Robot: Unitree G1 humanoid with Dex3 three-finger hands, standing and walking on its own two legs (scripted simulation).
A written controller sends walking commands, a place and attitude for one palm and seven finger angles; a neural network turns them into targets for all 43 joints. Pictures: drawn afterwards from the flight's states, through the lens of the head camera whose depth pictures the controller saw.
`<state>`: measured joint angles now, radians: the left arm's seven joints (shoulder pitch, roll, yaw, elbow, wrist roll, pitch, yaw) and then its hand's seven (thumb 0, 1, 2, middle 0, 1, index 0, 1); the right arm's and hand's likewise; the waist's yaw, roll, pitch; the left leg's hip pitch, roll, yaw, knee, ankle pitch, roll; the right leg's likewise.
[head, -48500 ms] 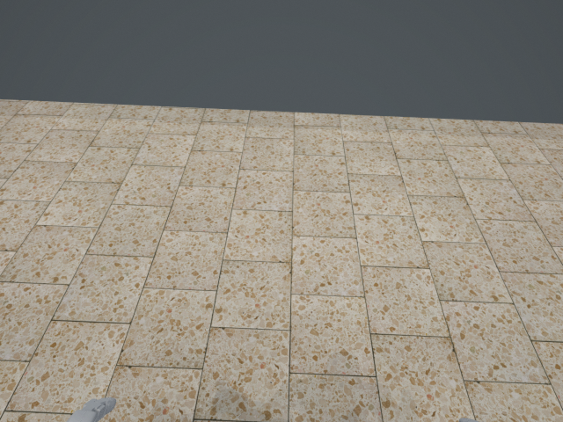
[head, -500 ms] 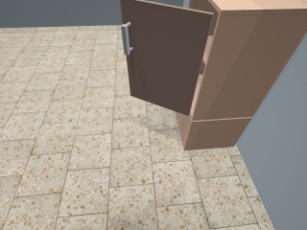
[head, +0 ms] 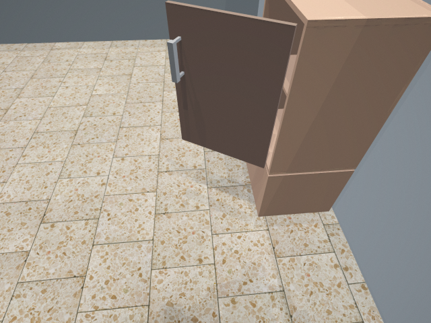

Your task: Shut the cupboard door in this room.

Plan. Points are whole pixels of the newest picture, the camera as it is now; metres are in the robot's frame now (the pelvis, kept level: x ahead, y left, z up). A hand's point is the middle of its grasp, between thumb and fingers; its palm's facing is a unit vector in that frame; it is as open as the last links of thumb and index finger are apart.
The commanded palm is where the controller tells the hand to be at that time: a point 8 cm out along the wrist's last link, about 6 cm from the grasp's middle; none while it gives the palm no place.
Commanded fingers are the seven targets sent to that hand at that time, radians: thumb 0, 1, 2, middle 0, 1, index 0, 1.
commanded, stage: walk to a spot facing it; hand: left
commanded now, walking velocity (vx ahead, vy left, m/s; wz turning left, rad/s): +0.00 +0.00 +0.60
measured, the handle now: (177, 59) +0.92 +0.18 +0.03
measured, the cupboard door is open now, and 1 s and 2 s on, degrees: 59 59 59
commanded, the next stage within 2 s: none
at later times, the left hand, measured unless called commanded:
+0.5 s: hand out of the picture -0.02 +0.24 -0.19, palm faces +0.27 -0.93 -0.25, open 7.3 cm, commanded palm none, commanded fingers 0.00 0.90 0.90 -0.20 -0.30 -0.20 -0.30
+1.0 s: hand out of the picture -0.09 +0.20 -0.19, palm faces +0.58 -0.78 -0.23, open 7.3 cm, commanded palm none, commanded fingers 0.00 0.90 0.90 -0.20 -0.30 -0.20 -0.30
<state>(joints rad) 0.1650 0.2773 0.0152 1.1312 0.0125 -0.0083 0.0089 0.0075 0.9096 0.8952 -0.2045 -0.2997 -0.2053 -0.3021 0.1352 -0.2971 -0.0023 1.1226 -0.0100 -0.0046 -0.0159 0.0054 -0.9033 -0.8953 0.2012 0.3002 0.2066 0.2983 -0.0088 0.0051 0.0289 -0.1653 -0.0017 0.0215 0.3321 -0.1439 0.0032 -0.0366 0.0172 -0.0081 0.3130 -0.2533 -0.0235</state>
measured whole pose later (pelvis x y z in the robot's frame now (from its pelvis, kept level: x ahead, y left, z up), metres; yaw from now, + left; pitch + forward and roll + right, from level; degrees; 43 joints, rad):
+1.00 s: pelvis -0.04 +0.00 -0.02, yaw +37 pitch +0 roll +1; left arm 0.21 0.21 0.06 0.88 0.03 0.02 0.02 0.01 0.91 0.90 -0.21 -0.30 -0.21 -0.30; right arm 0.20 -0.25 -0.07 0.90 -0.02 0.06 0.03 0.01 -0.91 -0.90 0.20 0.30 0.20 0.30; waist -0.03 -0.04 0.11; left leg -0.35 0.01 0.05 0.67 -0.33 -0.04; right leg -0.24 -0.16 -0.18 0.64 -0.39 0.06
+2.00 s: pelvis +0.08 +0.19 -0.02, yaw +69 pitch -1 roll -1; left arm 0.32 0.19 0.08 1.01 0.04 0.00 -0.01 0.01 0.91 0.90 -0.20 -0.30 -0.20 -0.30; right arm 0.14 -0.18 -0.02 0.91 -0.03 -0.05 0.00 0.00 -0.91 -0.90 0.20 0.30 0.20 0.30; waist 0.03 -0.03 0.10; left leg -0.29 -0.03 0.12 0.56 -0.25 0.09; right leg -0.48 -0.16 -0.06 1.20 -0.34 0.03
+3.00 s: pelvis +0.15 +0.41 +0.00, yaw +45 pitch +0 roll -3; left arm 0.22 0.26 0.11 0.91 0.02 0.08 -0.03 0.01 0.91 0.90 -0.20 -0.30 -0.20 -0.30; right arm 0.14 -0.19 -0.01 0.87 -0.03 0.00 -0.03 0.00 -0.90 -0.90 0.20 0.30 0.21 0.30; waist 0.04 -0.03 0.06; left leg -0.22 0.08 0.10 0.48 -0.27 0.02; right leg -0.53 0.01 0.00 1.13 -0.42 0.06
